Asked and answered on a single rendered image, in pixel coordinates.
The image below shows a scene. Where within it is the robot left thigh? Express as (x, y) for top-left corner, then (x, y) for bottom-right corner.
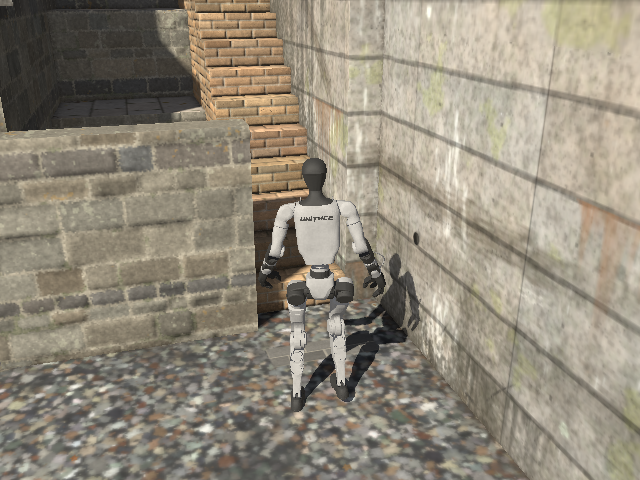
(286, 280), (307, 349)

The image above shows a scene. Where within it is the robot right thigh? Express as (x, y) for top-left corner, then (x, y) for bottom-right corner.
(327, 277), (354, 336)

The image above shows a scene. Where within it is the left robot forearm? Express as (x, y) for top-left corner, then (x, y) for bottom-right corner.
(261, 242), (279, 275)

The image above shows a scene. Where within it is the robot left hand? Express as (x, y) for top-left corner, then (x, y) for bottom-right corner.
(258, 268), (281, 289)

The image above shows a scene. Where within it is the robot thigh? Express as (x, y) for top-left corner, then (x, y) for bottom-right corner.
(327, 277), (354, 336)
(286, 280), (307, 349)

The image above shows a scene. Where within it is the right robot upper arm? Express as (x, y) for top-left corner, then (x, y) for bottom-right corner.
(337, 200), (368, 254)

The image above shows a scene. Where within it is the right robot forearm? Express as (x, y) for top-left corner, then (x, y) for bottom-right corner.
(359, 238), (381, 278)

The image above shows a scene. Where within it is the left robot upper arm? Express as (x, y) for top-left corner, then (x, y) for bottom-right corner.
(269, 202), (296, 258)

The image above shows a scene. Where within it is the robot right hand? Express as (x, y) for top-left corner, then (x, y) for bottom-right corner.
(363, 272), (386, 297)

